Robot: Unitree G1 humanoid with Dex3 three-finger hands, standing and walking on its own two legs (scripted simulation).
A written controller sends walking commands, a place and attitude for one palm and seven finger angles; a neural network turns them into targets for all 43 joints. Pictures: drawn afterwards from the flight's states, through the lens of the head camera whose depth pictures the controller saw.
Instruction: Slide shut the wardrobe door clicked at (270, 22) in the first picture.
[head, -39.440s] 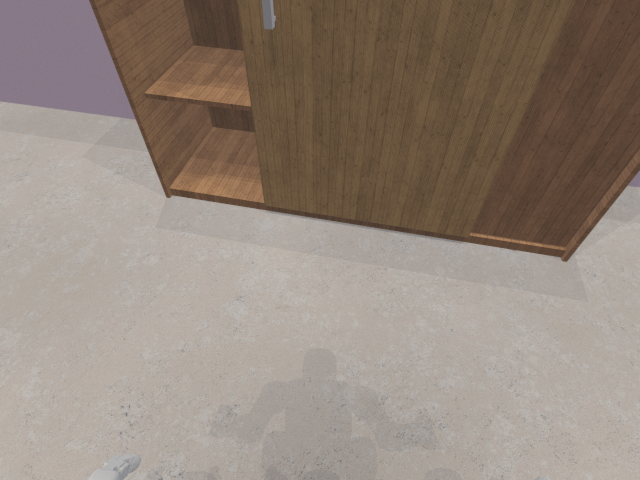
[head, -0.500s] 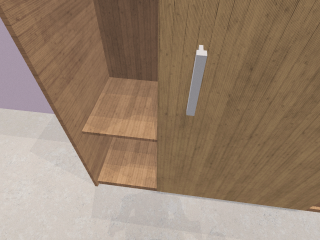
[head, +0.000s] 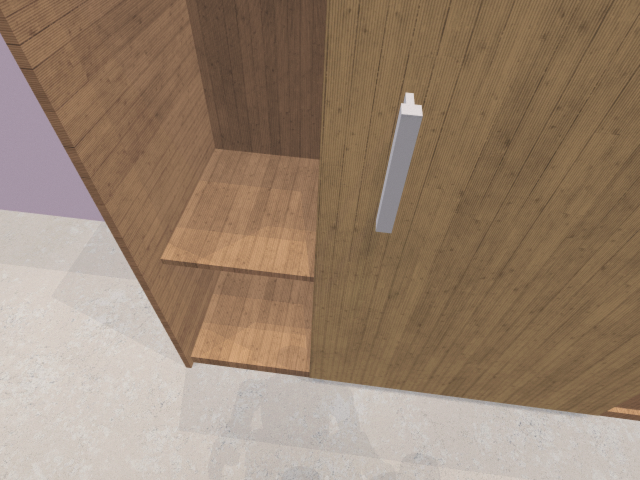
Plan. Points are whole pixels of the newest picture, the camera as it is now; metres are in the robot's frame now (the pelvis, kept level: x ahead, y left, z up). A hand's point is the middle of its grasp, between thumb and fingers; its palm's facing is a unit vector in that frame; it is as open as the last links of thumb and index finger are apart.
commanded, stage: come to a stop and stand still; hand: right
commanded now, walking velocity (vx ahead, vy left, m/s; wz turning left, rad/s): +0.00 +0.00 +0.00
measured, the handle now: (395, 167) +0.49 -0.07 +0.14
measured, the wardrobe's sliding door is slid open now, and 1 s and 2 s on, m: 0.38 0.38 0.38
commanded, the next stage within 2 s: look again from close up in 0.42 s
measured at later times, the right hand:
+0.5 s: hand out of the picture +0.04 -0.16 -0.17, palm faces +0.00 +0.97 -0.23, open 7.4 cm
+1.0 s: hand out of the picture +0.03 -0.14 -0.17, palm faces +0.03 +0.98 -0.20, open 7.4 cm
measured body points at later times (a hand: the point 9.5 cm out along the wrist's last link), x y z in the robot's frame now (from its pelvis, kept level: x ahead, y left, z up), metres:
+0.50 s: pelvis +0.01 +0.03 +0.00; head +0.03 +0.03 +0.45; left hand +0.04 +0.26 -0.16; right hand +0.04 -0.21 -0.15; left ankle +0.00 +0.16 -0.74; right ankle +0.01 -0.10 -0.74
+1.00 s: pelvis +0.03 +0.03 +0.00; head +0.04 +0.03 +0.45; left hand +0.05 +0.26 -0.16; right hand +0.03 -0.19 -0.16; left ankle +0.00 +0.16 -0.74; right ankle +0.01 -0.10 -0.74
